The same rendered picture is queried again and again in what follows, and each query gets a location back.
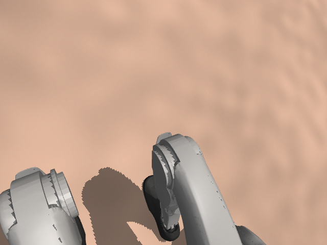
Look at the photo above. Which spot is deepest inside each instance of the right robot hand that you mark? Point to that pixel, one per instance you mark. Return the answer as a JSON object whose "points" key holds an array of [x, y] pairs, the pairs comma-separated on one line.
{"points": [[248, 237]]}

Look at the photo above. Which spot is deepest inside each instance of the left robot foot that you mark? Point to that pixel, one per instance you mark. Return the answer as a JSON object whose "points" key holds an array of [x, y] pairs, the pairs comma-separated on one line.
{"points": [[81, 229]]}

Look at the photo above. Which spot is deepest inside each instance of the right robot foot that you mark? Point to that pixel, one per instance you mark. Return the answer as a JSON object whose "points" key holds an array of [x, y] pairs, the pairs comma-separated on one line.
{"points": [[153, 204]]}

